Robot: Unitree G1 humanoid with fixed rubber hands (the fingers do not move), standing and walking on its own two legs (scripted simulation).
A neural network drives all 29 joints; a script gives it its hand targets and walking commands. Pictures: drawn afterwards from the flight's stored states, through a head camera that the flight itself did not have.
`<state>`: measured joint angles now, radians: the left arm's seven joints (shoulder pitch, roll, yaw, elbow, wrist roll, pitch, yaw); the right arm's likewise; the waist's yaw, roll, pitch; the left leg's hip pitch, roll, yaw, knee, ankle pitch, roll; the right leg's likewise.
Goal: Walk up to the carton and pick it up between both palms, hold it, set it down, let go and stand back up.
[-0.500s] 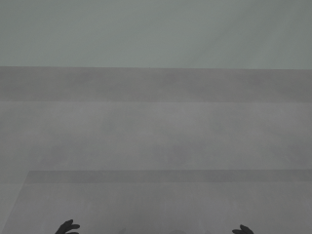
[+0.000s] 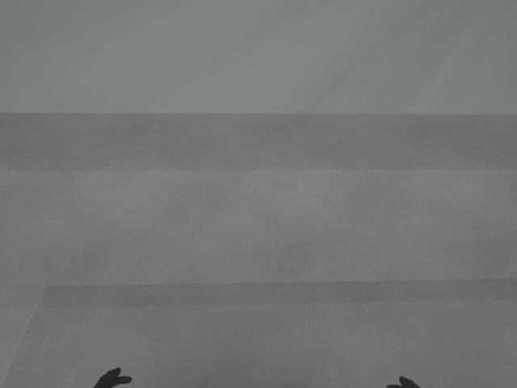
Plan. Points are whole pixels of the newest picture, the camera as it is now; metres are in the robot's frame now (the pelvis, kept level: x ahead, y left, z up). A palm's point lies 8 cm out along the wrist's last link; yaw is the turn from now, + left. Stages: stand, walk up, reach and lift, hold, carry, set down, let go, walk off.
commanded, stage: stand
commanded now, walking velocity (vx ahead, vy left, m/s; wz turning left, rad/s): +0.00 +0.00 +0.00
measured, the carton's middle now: out of the picture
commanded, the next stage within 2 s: walk up in 1.42 s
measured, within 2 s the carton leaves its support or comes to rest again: neither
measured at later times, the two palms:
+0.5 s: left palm out of the picture +0.09 +0.25 -0.10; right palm out of the picture +0.08 -0.25 -0.11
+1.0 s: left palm out of the picture +0.08 +0.26 -0.11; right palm out of the picture +0.07 -0.25 -0.11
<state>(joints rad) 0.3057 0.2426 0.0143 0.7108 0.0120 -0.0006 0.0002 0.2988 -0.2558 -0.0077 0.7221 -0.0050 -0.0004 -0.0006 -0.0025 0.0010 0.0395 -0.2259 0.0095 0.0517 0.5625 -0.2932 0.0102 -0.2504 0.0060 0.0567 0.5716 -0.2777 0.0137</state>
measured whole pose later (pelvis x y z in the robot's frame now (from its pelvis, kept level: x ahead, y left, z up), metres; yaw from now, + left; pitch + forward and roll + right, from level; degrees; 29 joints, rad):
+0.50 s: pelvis +0.00 +0.00 +0.00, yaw -1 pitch -3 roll +0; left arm 0.29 0.24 0.01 0.73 0.01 0.00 0.01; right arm 0.30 -0.26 0.00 0.74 0.00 0.00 0.00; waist -0.01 0.01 0.05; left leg -0.21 0.01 0.06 0.55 -0.30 0.01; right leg -0.24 0.01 0.07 0.57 -0.28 0.02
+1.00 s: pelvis +0.00 +0.00 +0.00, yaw -2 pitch -3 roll +0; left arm 0.30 0.24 0.01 0.75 0.01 0.00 0.01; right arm 0.30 -0.26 0.00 0.76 0.00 0.00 0.00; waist -0.01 0.01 0.05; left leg -0.21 0.01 0.08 0.54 -0.29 0.02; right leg -0.25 0.01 0.09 0.55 -0.26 0.02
